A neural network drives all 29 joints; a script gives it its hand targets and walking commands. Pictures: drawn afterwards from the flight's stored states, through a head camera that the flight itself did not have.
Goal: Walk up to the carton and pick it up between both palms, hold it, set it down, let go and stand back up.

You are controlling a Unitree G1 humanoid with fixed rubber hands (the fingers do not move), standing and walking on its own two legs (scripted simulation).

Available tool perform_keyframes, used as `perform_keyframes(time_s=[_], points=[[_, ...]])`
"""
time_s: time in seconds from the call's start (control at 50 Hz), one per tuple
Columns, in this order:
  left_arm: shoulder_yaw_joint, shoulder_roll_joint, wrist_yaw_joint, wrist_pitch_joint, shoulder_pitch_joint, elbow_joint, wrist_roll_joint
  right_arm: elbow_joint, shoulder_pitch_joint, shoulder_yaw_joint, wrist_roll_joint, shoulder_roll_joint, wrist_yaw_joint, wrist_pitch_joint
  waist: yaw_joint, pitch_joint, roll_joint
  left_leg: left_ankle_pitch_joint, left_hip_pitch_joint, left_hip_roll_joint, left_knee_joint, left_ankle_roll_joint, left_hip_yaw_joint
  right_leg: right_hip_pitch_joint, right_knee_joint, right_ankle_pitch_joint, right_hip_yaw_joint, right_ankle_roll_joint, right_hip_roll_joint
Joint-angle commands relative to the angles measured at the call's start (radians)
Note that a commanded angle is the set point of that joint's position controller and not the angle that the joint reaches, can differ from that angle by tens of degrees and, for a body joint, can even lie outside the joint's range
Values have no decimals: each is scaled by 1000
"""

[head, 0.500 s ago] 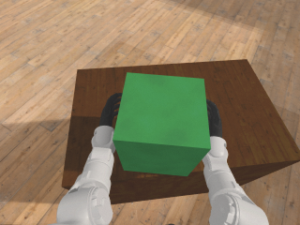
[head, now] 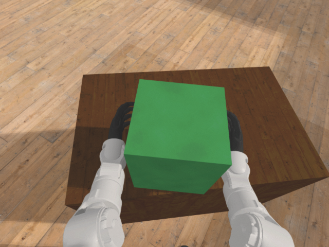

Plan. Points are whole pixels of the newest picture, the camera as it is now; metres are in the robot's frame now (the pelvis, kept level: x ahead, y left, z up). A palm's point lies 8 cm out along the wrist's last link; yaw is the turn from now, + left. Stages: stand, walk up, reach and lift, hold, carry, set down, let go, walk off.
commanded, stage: set down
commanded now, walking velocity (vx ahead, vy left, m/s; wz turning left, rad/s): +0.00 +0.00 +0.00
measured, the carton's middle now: (174, 142) +0.37 +0.00 -0.02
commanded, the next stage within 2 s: none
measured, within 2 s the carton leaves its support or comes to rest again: neither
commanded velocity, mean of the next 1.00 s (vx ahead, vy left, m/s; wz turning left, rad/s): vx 0.00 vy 0.00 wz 0.00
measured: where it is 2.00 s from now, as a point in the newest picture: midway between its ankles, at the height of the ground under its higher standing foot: outside the picture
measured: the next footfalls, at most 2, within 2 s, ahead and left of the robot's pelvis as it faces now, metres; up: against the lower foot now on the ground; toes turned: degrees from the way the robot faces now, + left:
none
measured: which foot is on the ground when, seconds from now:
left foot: down 0.00-1.00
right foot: down 0.00-1.00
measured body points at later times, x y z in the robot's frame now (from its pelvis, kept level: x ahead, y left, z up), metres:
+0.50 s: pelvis -0.02 +0.01 -0.03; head +0.03 +0.01 +0.42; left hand +0.39 +0.20 +0.01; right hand +0.39 -0.19 +0.01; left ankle -0.02 +0.12 -0.75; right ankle -0.01 -0.12 -0.75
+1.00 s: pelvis -0.04 -0.01 -0.01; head -0.01 -0.01 +0.44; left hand +0.41 +0.18 +0.11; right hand +0.40 -0.19 +0.10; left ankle -0.02 +0.12 -0.75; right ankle -0.01 -0.12 -0.75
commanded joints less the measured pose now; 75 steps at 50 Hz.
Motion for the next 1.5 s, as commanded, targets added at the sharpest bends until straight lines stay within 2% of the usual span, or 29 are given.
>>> perform_keyframes(time_s=[0.0, 0.02, 0.08, 0.14, 0.16, 0.2, 0.3, 0.38, 0.44, 0.5, 0.54, 0.58, 0.62, 0.72, 0.8, 0.82, 0.86, 0.88, 0.94, 1.0, 1.04, 1.06, 1.12, 1.18, 1.26, 1.32, 1.36, 1.42, 1.48], points=[[-106, -58, 2, -10, -211, -4, 5, 98, -254, 219, 17, 84, 39, 10, 19, -338, 39, 324, 28, -49, 24, -26, 79, 289, 92, 303, -6, 15, 30], [-93, 42, 30, -3, -222, -16, -37, 102, -261, 238, 88, -18, 10, 15, 20, -347, 36, 317, -6, -49, 35, -22, 76, 296, 113, 316, 8, 20, 32], [-199, 124, 80, -13, -323, 18, -213, 104, -346, 404, 285, -80, -41, 25, 27, -439, 50, 295, -87, -37, 93, -35, 60, 249, 163, 340, 33, 16, 37], [-254, 177, 111, -81, -400, 54, -305, 101, -433, 472, 403, -144, -53, -3, 33, -663, 85, 357, -111, -38, 180, -62, 48, 184, 230, 376, 33, 3, 42], [-249, 210, 119, -95, -423, 111, -329, 99, -466, 489, 464, -169, -53, -2, 44, -695, 89, 357, -113, -43, 202, -49, 52, 126, 239, 383, 42, -7, 46], [-278, 250, 127, -123, -443, 150, -381, 105, -495, 525, 522, -223, -53, -6, 47, -792, 82, 374, -123, -36, 242, -52, 47, 83, 276, 382, 41, -11, 51], [-345, 314, 108, -148, -495, 233, -479, 164, -555, 558, 611, -356, -42, -6, 14, -874, 90, 453, -69, -28, 340, -86, 33, -59, 316, 364, 20, -10, 72], [-421, 328, 78, -111, -527, 324, -572, 243, -597, 603, 675, -414, -24, 38, -9, -745, 54, 382, -92, -28, 339, -83, 22, -151, 313, 252, 12, -4, 76], [-496, 355, 68, -82, -584, 318, -647, 233, -645, 647, 747, -450, -3, 75, -21, -735, 46, 327, -77, -24, 330, -78, 16, -228, 298, 154, 3, -2, 76], [-541, 381, 53, -53, -605, 329, -704, 219, -659, 705, 804, -451, 17, 135, -12, -670, 43, 260, -85, -28, 309, -61, 7, -258, 277, 51, 15, 0, 64], [-554, 408, 52, -37, -634, 255, -719, 145, -668, 723, 843, -462, 34, 165, 12, -735, 60, 250, -81, -27, 303, -54, 13, -258, 275, 31, 19, 2, 61], [-560, 424, 55, -15, -677, 170, -732, 77, -693, 716, 848, -483, 42, 197, 11, -788, 89, 265, -54, -32, 290, -60, 11, -236, 271, 52, 21, 1, 58], [-566, 441, 52, 20, -702, 161, -745, 54, -704, 701, 841, -495, 48, 242, -2, -762, 91, 196, -67, -31, 271, -52, 7, -235, 257, -4, 23, 1, 52], [-559, 476, 53, 95, -733, 196, -752, 2, -742, 679, 807, -488, 46, 335, 19, -734, 23, 48, -123, -38, 204, -18, 11, -170, 223, -92, 41, 3, 30], [-511, 512, 55, 141, -733, 102, -731, -119, -763, 662, 789, -483, 15, 368, 32, -781, -4, 118, -129, -54, 187, -10, 22, -20, 227, 57, 55, 14, 28], [-510, 521, 54, 161, -749, 102, -723, -135, -779, 642, 776, -490, 5, 382, 17, -782, 1, 119, -119, -54, 181, -14, 23, -10, 222, 72, 53, 16, 30], [-507, 505, 53, 203, -739, 81, -720, -113, -765, 633, 774, -493, -9, 411, 14, -752, 23, 147, -74, -57, 166, -24, 22, 8, 214, 97, 45, 9, 36], [-494, 506, 47, 232, -710, 87, -701, -105, -749, 640, 772, -488, -17, 427, 11, -718, 7, 182, -59, -57, 163, -20, 20, 34, 202, 145, 47, 13, 38], [-441, 514, 39, 307, -680, -27, -655, -171, -719, 616, 776, -508, -44, 461, 10, -721, 39, 285, 32, -62, 151, -36, 21, 106, 188, 235, 43, 22, 54], [-412, 504, 27, 398, -627, -100, -626, -166, -679, 641, 788, -504, -61, 513, 3, -629, 14, 342, 108, -62, 133, -34, 17, 143, 163, 283, 38, 26, 67], [-419, 499, 20, 458, -612, -159, -620, -176, -666, 641, 806, -506, -67, 550, -10, -543, 30, 317, 139, -63, 106, -34, 17, 144, 131, 231, 34, 27, 69], [-403, 508, 21, 482, -604, -188, -616, -207, -663, 631, 805, -506, -70, 565, 0, -521, 31, 294, 142, -64, 91, -29, 17, 147, 115, 195, 38, 26, 67], [-410, 505, 29, 554, -605, -341, -619, -313, -655, 595, 788, -500, -73, 607, -14, -521, 64, 308, 206, -59, 81, -34, 21, 126, 93, 180, 25, 22, 71], [-403, 520, 24, 631, -605, -341, -631, -344, -655, 578, 777, -498, -63, 665, -24, -433, 48, 222, 215, -57, 61, -22, 14, 103, 66, 97, 22, 20, 63], [-387, 544, 24, 645, -573, -433, -634, -437, -605, 561, 765, -489, -61, 691, -16, -523, 51, 235, 207, -62, 50, -14, 20, 182, 79, 157, 34, 26, 51], [-361, 523, 9, 652, -454, -510, -593, -467, -488, 580, 787, -472, -55, 680, -11, -525, 95, 348, 247, -62, 64, -31, 25, 237, 92, 259, 29, 26, 58], [-329, 483, -9, 666, -306, -501, -549, -454, -374, 591, 773, -468, -50, 668, -6, -441, 77, 385, 269, -57, 55, -34, 19, 258, 76, 268, 18, 17, 66], [-319, 491, -24, 664, -307, -544, -548, -540, -386, 552, 737, -460, -55, 652, -10, -386, 56, 280, 220, -68, 31, -22, 26, 235, 65, 180, 21, 21, 58], [-330, 476, -7, 643, -241, -631, -565, -643, -297, 535, 709, -435, -45, 629, -4, -370, 45, 237, 222, -71, 27, -15, 33, 186, 69, 119, 16, 16, 60]])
